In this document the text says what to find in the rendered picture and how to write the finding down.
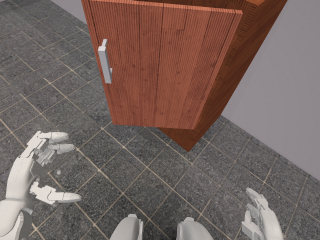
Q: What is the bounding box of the right robot thigh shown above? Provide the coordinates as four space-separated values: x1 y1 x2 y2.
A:
177 220 214 240

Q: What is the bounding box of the left robot thigh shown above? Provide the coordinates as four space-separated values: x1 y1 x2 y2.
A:
109 217 144 240

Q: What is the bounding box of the left robot forearm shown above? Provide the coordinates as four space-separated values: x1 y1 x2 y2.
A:
0 198 35 240

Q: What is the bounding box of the robot thigh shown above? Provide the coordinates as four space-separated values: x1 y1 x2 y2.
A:
109 217 144 240
177 220 214 240

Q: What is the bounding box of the left robot hand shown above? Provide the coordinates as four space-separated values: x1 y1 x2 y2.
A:
5 131 82 207

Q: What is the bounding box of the handle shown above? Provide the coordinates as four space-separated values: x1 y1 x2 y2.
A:
98 39 113 84

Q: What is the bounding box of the cupboard door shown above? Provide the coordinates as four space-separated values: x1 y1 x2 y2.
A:
81 0 243 130

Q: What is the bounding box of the right robot hand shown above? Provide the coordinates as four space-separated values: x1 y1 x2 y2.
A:
241 187 284 240

